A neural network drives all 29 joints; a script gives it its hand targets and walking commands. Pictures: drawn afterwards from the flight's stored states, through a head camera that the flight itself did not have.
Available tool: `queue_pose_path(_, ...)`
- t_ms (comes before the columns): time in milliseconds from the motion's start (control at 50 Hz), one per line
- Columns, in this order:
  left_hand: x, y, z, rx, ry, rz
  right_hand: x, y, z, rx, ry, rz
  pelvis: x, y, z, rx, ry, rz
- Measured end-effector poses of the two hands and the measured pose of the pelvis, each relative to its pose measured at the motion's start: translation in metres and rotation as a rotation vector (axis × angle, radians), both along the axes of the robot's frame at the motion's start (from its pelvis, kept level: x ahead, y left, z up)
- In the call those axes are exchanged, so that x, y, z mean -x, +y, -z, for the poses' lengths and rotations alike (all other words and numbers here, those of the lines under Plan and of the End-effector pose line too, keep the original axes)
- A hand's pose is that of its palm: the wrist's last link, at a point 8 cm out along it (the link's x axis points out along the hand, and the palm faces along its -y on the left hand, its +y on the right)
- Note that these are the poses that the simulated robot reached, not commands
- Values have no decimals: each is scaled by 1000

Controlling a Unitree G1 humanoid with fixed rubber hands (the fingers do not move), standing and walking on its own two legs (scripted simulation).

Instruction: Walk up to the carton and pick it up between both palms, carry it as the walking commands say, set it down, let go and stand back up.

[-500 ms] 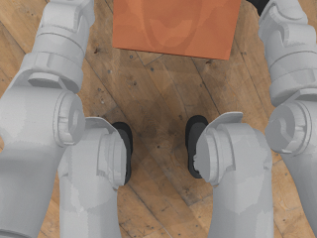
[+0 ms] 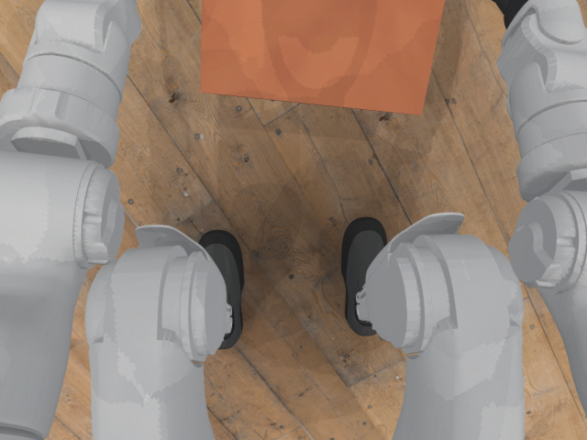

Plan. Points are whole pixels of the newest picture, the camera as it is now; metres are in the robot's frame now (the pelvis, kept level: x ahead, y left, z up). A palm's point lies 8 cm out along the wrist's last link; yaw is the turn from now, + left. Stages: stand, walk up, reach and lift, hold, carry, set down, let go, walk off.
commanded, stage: set down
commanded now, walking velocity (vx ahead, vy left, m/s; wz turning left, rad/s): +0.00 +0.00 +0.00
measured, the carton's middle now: out of the picture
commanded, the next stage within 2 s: let go in 1.46 s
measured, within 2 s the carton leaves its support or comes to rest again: neither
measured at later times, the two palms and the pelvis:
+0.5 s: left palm out of the picture +0.58 +0.16 -0.08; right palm out of the picture +0.54 -0.24 -0.08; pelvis -0.01 +0.00 +0.07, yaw -1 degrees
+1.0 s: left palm out of the picture +0.59 +0.17 +0.07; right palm out of the picture +0.54 -0.25 +0.06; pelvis -0.01 +0.01 +0.19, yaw -1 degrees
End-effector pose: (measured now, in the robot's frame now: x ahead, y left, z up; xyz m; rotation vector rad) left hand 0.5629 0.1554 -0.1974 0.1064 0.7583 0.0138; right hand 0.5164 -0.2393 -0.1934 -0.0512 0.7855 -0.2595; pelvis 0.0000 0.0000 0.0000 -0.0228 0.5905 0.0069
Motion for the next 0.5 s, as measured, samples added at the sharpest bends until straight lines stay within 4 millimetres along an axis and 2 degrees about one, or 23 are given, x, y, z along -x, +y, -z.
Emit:
queue_pose_path(140, -9, 1, -24, 2, -64, -25, -11, 7, -20, -10, -60, -12, 9, -1, -5, 0, -19, 6)
queue_pose_path(260, -14, 8, -55, -20, -93, -41, -17, 15, -45, -16, -99, -5, 13, 0, -18, -2, -29, 4)
queue_pose_path(500, -22, 6, -119, -15, -113, -40, -20, -3, -115, 13, -137, 15, 15, 4, -65, -2, -44, 12)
